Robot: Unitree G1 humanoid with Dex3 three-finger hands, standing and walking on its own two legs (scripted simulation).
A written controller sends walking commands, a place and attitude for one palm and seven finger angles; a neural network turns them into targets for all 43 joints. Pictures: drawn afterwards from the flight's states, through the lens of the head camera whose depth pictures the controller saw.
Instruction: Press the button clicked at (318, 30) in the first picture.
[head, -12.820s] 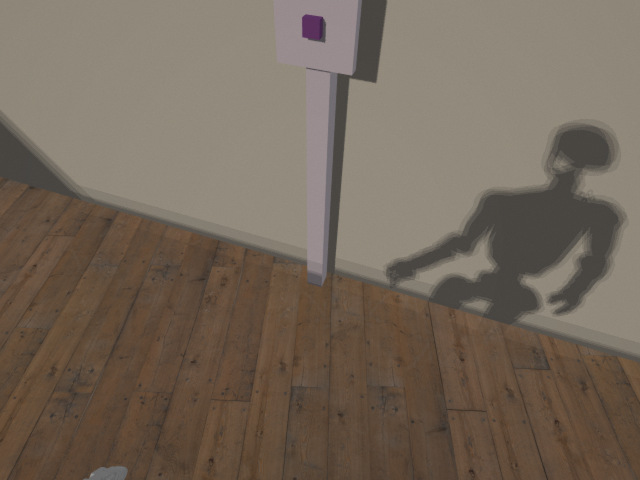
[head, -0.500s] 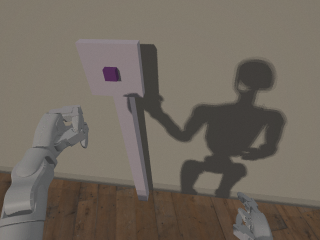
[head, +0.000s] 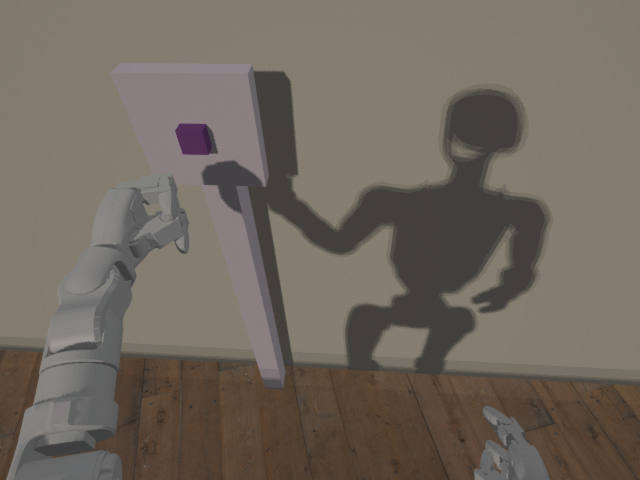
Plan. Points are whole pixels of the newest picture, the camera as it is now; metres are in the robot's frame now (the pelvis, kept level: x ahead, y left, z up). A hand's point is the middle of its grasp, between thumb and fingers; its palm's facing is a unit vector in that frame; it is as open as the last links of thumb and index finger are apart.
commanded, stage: aim a knuckle at the button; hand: left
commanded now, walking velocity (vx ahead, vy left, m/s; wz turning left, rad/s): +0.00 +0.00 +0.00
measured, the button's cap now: (195, 138) +0.51 +0.21 +0.18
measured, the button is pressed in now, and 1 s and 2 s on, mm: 0 0 6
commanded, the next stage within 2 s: press the button with the knuckle in 1.12 s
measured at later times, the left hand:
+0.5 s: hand (202, 188) +0.43 +0.19 +0.16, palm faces +0.00 -1.00 -0.02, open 3.1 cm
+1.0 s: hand (203, 193) +0.42 +0.18 +0.16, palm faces +0.01 -1.00 -0.01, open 3.1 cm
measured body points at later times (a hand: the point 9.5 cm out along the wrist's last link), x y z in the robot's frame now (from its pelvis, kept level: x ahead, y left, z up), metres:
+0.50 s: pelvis +0.01 +0.01 +0.00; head +0.02 +0.00 +0.45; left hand +0.42 +0.24 +0.16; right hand +0.12 -0.24 -0.11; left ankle -0.04 +0.11 -0.74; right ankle +0.04 -0.10 -0.74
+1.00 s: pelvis +0.00 +0.01 +0.00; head +0.01 +0.00 +0.45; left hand +0.41 +0.24 +0.16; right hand +0.13 -0.24 -0.10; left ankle -0.04 +0.11 -0.74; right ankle +0.04 -0.10 -0.74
